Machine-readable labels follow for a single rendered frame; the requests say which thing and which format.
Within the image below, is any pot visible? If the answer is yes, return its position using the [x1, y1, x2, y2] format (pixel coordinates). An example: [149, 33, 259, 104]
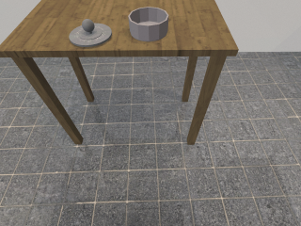
[128, 7, 169, 41]

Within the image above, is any lid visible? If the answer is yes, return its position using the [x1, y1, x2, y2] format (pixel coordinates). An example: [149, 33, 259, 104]
[69, 23, 112, 47]

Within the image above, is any table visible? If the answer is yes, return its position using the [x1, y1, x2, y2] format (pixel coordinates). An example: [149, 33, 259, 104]
[0, 0, 239, 145]

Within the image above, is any knob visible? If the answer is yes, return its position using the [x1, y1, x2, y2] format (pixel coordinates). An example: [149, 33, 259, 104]
[82, 19, 95, 32]

